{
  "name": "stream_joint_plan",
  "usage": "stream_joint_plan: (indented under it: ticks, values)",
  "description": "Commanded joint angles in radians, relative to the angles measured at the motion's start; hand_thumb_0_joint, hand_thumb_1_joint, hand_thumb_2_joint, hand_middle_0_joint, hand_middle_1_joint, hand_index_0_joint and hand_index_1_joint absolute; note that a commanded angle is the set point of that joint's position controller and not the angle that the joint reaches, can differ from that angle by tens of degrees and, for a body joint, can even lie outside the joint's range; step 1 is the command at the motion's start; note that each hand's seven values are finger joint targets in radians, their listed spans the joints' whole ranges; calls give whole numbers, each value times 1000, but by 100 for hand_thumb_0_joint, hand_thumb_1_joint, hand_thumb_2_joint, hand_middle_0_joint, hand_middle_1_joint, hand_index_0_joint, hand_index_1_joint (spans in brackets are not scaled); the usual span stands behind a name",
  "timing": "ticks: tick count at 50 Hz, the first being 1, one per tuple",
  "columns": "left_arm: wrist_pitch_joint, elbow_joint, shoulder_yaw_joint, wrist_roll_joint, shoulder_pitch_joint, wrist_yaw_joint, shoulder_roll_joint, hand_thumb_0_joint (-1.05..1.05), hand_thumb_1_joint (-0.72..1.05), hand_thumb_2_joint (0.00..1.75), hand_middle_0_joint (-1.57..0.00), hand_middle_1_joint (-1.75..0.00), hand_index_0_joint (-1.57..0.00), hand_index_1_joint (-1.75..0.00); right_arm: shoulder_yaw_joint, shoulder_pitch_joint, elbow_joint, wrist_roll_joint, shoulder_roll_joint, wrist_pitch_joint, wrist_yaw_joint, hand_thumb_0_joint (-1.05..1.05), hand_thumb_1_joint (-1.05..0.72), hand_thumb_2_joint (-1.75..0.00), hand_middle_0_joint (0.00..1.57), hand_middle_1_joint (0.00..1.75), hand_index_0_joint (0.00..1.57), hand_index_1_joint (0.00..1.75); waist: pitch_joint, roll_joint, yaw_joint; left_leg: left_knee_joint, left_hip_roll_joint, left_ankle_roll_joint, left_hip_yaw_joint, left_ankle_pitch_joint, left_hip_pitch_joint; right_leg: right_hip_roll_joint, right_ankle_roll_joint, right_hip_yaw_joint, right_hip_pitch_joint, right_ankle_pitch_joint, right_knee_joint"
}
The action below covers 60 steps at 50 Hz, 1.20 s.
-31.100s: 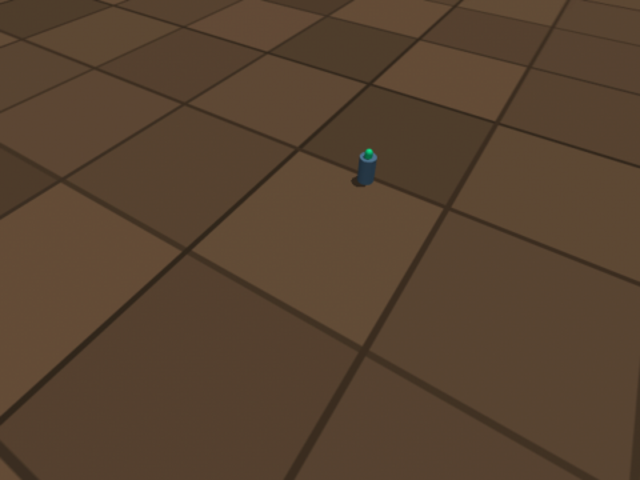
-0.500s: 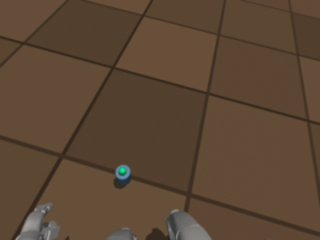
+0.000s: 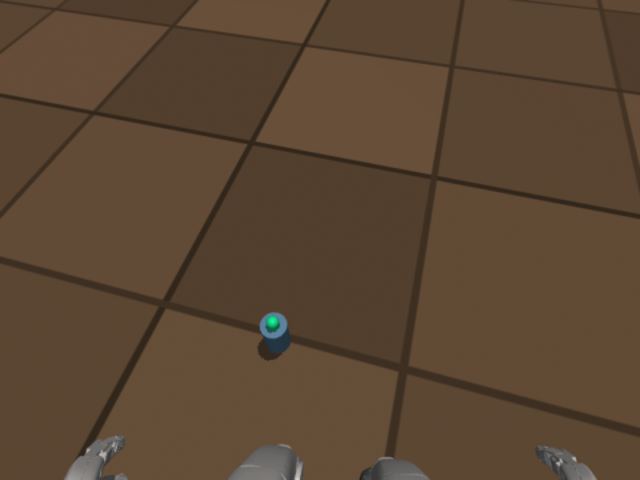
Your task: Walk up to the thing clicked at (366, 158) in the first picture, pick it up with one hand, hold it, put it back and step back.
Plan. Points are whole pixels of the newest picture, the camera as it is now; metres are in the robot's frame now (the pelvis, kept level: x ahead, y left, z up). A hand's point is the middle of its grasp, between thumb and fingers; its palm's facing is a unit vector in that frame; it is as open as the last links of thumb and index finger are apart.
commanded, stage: step back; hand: left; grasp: from the side
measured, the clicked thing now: (275, 331) +0.53 +0.16 -0.68
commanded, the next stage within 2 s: none
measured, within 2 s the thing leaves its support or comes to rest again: neither
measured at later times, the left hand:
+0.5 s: hand out of the picture -0.07 +0.27 -0.16, palm faces -0.05 -0.92 -0.40, open 7.4 cm
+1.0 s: hand out of the picture -0.20 +0.24 -0.15, palm faces +0.02 -0.93 -0.37, open 7.4 cm
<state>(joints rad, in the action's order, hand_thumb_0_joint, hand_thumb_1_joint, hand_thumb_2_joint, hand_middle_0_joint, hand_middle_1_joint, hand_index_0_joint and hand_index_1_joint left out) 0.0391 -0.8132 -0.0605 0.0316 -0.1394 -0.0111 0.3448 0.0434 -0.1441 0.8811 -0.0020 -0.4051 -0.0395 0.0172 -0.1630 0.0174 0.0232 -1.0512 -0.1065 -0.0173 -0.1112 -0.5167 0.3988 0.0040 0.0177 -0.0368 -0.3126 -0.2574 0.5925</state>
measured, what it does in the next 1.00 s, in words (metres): walks backwards: left foot, then right foot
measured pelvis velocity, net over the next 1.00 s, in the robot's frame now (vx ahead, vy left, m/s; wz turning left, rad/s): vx -0.32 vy -0.02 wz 0.01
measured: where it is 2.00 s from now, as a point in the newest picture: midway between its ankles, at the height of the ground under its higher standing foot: outside the picture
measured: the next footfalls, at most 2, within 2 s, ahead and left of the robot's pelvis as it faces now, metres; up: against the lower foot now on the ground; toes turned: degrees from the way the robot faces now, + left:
left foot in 0.10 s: -0.01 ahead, +0.12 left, +0.00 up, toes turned -1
right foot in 0.50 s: -0.15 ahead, -0.15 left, +0.00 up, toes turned +0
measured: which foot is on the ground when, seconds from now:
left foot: up 0.00-0.08, down 0.10-0.52, up 0.54-0.80, down 0.82-1.00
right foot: down 0.00-0.12, up 0.14-0.48, down 0.50-0.82, up 0.84-1.00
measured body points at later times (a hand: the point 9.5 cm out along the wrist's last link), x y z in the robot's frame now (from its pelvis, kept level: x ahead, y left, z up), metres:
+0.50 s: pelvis -0.16 -0.01 -0.02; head -0.10 -0.01 +0.43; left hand -0.06 +0.31 -0.13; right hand -0.03 -0.33 -0.11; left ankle -0.05 +0.12 -0.73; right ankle -0.19 -0.15 -0.73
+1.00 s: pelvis -0.32 -0.02 +0.00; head -0.27 +0.00 +0.44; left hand -0.20 +0.29 -0.12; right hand -0.23 -0.33 -0.11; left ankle -0.27 +0.09 -0.73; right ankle -0.34 -0.17 -0.64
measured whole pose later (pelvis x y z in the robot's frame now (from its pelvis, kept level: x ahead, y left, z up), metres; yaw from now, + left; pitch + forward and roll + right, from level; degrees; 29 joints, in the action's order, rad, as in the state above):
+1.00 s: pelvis -0.32 -0.02 +0.00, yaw +1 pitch -2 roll -1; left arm 0.07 -0.79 -0.07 0.01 -0.12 -0.02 0.40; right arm 0.03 -0.18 0.87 0.04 -0.35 -0.02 0.01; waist -0.17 -0.03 0.00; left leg -0.62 0.00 0.02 -0.02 -0.24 0.33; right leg -0.10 0.00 -0.14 -0.48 -0.52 1.22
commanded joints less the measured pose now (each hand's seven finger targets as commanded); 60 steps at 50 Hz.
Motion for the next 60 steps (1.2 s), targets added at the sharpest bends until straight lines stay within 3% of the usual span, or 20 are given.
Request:
stream_joint_plan:
  ticks: [1,4,5,7,11,18,22,24,25,26,27,30,38,40,42,46,52,57,59,60]
  values:
    - [-15,111,-76,0,-18,-21,254,0,90,90,-20,-30,-20,-30,41,-42,-82,10,-148,30,17,0,-90,-90,20,30,20,30,234,-221,12,304,75,7,53,7,21,224,196,-198,292,548,-54]
    - [4,130,-69,-15,17,-9,261,0,90,90,-20,-30,-20,-30,58,-117,-49,25,-143,41,11,0,-90,-90,20,30,20,30,236,-168,-40,665,68,23,130,334,-175,168,126,-150,175,404,42]
    - [9,135,-60,-17,-6,-5,225,0,90,90,-20,-30,-20,-30,70,-97,-58,38,-183,46,10,0,-90,-90,20,30,20,30,231,-83,-24,670,160,53,-7,385,-250,115,79,-139,43,214,73]
    - [5,141,-76,-11,65,-22,236,0,90,90,-20,-30,-20,-30,104,-37,-96,39,-360,44,-2,0,-90,-90,20,30,20,30,184,223,-87,745,529,310,-448,600,-108,-106,-4,-108,-111,-406,471]
    - [9,81,-82,-26,-48,-19,228,0,90,90,-20,-30,-20,-30,67,58,-110,34,-228,53,18,0,-90,-90,20,30,20,30,158,105,12,630,379,238,-150,750,-185,-106,1,-173,-192,-260,712]
    - [6,94,-79,-14,-45,-2,214,0,90,90,-20,-30,-20,-30,82,-28,-129,32,-238,46,24,0,-90,-90,20,30,20,30,205,137,-60,586,381,280,-125,672,-320,-55,-58,-99,-149,-272,414]
    - [-4,37,-81,-13,-143,9,203,0,90,90,-20,-30,-20,-30,85,17,-148,36,-262,27,15,0,-90,-90,20,30,20,30,245,194,-28,571,344,219,-97,507,-201,-29,-23,15,57,-157,47]
    - [-11,-9,-87,-1,-226,10,211,0,90,90,-20,-30,-20,-30,83,36,-147,22,-253,15,10,0,-90,-90,20,30,20,30,263,166,12,511,301,149,-68,416,-92,-26,16,33,193,-24,-146]
    - [-16,5,-103,15,-208,12,267,0,90,90,-20,-30,-20,-30,71,18,-153,16,-209,11,8,0,-90,-90,20,30,20,30,218,29,0,414,218,86,-40,261,80,74,54,-163,220,-106,-177]
    - [-12,44,-127,9,-149,15,373,0,90,90,-20,-30,-20,-30,61,73,-179,5,-154,16,17,0,-90,-90,20,30,20,30,154,-272,32,182,16,27,54,-1,170,289,186,-436,62,-126,-289]
    - [-13,82,-131,16,-72,10,425,0,90,90,-20,-30,-20,-30,77,86,-169,14,-195,11,28,0,-90,-90,20,30,20,30,92,-303,46,-47,29,3,-15,-94,94,431,297,-570,-162,-116,-348]
    - [-22,109,-94,13,82,-6,289,0,90,90,-20,-30,-20,-30,65,-33,-108,-3,-179,18,20,0,-90,-90,20,30,20,30,88,-160,-53,-161,-12,22,-42,53,72,230,180,-207,-109,165,-201]
    - [-4,128,-79,0,8,-21,273,0,90,90,-20,-30,-20,-30,56,-105,-92,24,-147,37,14,0,-90,-90,20,30,20,30,205,-218,-11,466,82,27,103,113,-47,227,154,-159,211,430,11]
    - [14,135,-59,-10,-14,-13,233,0,90,90,-20,-30,-20,-30,71,-128,-72,33,-177,47,16,0,-90,-90,20,30,20,30,227,-104,-10,664,132,54,22,402,-208,151,81,-110,81,268,128]
    - [18,151,-67,-21,43,-24,227,0,90,90,-20,-30,-20,-30,108,-80,-103,38,-382,45,8,0,-90,-90,20,30,20,30,207,222,-59,720,513,295,-452,637,-114,-72,-1,-63,-127,-401,468]
    - [21,82,-75,-27,-36,-23,240,0,90,90,-20,-30,-20,-30,69,26,-109,36,-242,53,29,0,-90,-90,20,30,20,30,177,69,20,603,387,257,-170,758,-142,-85,0,-171,-178,-275,740]
    - [11,86,-70,-11,-31,-4,217,0,90,90,-20,-30,-20,-30,76,-24,-122,40,-235,37,25,0,-90,-90,20,30,20,30,202,131,-40,578,376,273,-137,656,-279,-45,-51,-77,-150,-281,413]
    - [-6,-14,-71,-8,-189,4,208,0,90,90,-20,-30,-20,-30,75,44,-138,27,-264,4,11,0,-90,-90,20,30,20,30,292,188,20,503,311,173,-62,462,-147,-34,9,61,147,-60,-146]
    - [-15,3,-111,19,-170,4,350,0,90,90,-20,-30,-20,-30,40,19,-164,17,-135,5,9,0,-90,-90,20,30,20,30,195,-198,14,224,60,41,41,44,248,231,100,-372,191,-107,-217]
    - [-9,47,-127,23,-75,0,453,0,90,90,-20,-30,-20,-30,61,79,-172,21,-167,-1,30,0,-90,-90,20,30,20,30,136,-328,70,-5,27,7,-24,-111,162,446,284,-576,-122,-153,-336]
